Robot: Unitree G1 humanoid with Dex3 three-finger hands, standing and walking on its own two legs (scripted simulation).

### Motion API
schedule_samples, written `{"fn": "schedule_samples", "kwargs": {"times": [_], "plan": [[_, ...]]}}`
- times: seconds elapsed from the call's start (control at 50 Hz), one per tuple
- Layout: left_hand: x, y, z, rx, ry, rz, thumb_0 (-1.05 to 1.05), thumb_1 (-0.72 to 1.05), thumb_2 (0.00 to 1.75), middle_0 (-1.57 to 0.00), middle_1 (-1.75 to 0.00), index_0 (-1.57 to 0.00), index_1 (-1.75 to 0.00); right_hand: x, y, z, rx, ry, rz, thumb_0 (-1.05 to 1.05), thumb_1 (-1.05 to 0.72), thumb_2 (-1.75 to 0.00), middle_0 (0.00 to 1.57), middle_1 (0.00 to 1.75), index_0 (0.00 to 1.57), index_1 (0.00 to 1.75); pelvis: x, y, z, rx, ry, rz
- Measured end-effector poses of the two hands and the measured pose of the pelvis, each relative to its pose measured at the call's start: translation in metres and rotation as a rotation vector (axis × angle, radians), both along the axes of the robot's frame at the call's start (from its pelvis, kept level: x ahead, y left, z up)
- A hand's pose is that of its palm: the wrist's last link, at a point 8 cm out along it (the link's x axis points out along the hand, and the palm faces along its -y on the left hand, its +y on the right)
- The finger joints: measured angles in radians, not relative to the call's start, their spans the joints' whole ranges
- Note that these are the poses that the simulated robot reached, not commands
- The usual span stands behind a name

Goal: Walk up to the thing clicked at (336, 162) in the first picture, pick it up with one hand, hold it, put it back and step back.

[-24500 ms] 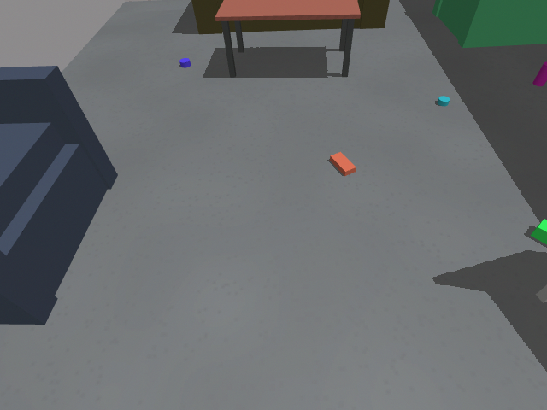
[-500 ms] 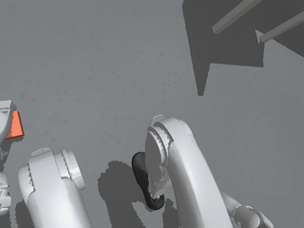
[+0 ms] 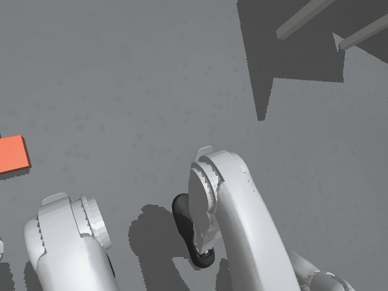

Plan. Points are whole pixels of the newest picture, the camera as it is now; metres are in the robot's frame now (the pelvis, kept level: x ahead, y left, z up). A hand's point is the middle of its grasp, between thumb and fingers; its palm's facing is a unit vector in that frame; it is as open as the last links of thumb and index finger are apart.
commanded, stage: close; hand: left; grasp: from above
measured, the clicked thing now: out of the picture +0.41 +0.31 -0.28
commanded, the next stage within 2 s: settle in 0.62 s
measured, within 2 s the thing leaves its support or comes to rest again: leaves its support in 1.02 s
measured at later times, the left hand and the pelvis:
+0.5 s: hand out of the picture +0.40 +0.30 -0.25, palm faces -0.43 -0.13 -0.90, open 9.8 cm; pelvis +0.00 +0.00 +0.00, yaw +0 degrees
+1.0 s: hand out of the picture +0.40 +0.31 -0.25, palm faces -0.43 -0.16 -0.89, open 9.5 cm; pelvis +0.00 +0.00 +0.00, yaw +0 degrees
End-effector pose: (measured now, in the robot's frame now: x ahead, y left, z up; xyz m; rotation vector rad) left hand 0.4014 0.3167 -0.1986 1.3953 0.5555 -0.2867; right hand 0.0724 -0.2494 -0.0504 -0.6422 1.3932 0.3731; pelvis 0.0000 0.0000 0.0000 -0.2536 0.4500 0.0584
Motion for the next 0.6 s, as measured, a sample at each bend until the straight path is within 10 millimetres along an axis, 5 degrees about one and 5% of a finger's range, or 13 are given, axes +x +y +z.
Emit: {"fn": "schedule_samples", "kwargs": {"times": [0.22, 0.6], "plan": [[-0.013, -0.007, -0.002, 0.031, -0.070, -0.091, 0.00, 0.10, 0.57, -0.41, -0.62, -0.51, -0.62, 0.008, 0.006, -0.001, -0.011, -0.014, 0.077, 0.00, -0.89, -0.90, 0.21, 0.30, 0.20, 0.30, -0.004, -0.001, 0.002, 0.007, -0.021, -0.007], [0.003, -0.009, 0.003, 0.028, -0.077, -0.001, 0.00, 0.17, 0.36, -0.64, -0.50, -0.67, -0.43, 0.014, -0.007, 0.016, -0.041, -0.050, 0.069, 0.00, -0.89, -0.90, 0.20, 0.30, 0.20, 0.30, -0.003, 0.001, 0.003, -0.003, -0.004, 0.000]]}}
